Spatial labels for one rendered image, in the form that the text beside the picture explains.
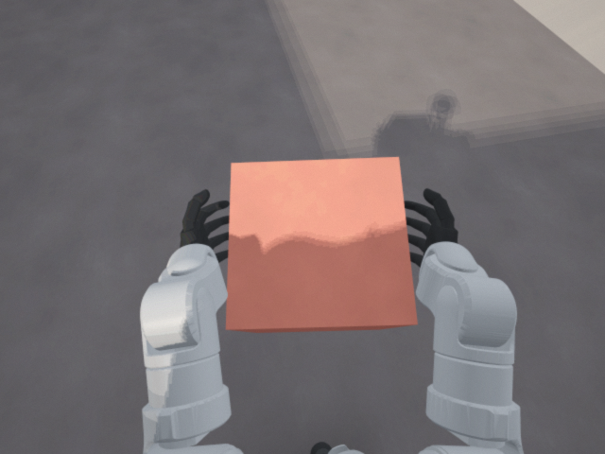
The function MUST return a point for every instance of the carton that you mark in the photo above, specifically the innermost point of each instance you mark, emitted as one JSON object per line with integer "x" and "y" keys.
{"x": 318, "y": 245}

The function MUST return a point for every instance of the right robot forearm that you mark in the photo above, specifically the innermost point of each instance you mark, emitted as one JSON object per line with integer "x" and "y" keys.
{"x": 474, "y": 336}

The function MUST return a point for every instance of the left robot hand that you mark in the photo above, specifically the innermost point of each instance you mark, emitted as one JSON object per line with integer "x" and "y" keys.
{"x": 195, "y": 231}

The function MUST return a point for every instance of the right robot hand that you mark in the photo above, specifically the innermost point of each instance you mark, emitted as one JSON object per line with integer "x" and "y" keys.
{"x": 442, "y": 222}

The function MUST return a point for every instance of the left robot forearm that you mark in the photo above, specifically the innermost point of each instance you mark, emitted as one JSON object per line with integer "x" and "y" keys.
{"x": 186, "y": 396}

